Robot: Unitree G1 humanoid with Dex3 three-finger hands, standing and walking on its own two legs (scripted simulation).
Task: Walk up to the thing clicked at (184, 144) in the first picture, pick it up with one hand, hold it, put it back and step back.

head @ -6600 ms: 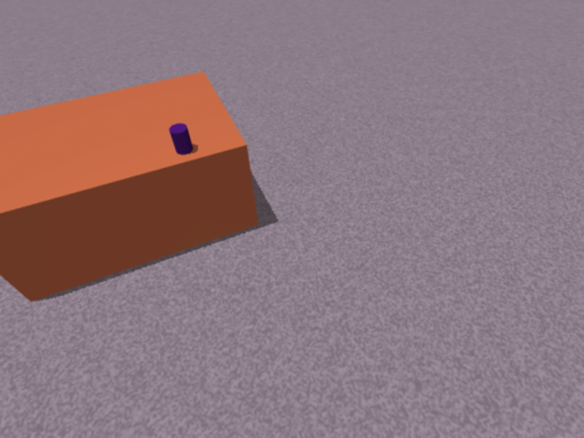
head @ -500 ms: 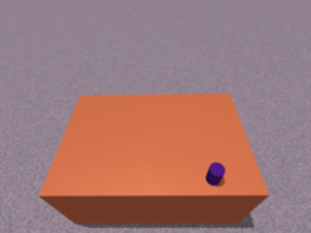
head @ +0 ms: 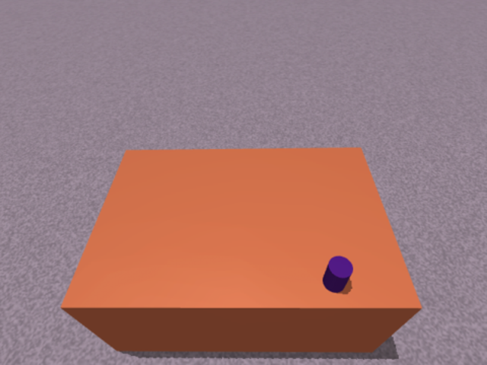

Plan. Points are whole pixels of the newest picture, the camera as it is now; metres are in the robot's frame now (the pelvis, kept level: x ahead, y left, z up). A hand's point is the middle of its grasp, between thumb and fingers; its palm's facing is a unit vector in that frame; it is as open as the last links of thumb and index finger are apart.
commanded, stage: stand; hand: right
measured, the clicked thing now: (337, 274) +0.41 -0.22 -0.29
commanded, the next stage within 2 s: go down in 0.18 s
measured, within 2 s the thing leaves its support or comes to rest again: neither
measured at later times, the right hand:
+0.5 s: hand out of the picture +0.14 -0.24 -0.16, palm faces +0.06 +0.95 -0.31, open 10.6 cm
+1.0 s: hand out of the picture +0.15 -0.28 -0.13, palm faces +0.11 +0.95 -0.30, open 17.1 cm
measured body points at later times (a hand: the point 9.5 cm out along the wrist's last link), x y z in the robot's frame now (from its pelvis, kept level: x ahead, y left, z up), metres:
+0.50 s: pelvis -0.02 +0.00 -0.01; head +0.04 +0.00 +0.43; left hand +0.15 +0.29 -0.12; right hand +0.14 -0.29 -0.14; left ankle -0.02 +0.14 -0.75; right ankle -0.01 -0.11 -0.75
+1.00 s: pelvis +0.00 +0.01 -0.03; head +0.04 +0.00 +0.42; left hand +0.16 +0.27 -0.10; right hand +0.14 -0.33 -0.11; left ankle -0.02 +0.14 -0.75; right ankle -0.01 -0.11 -0.75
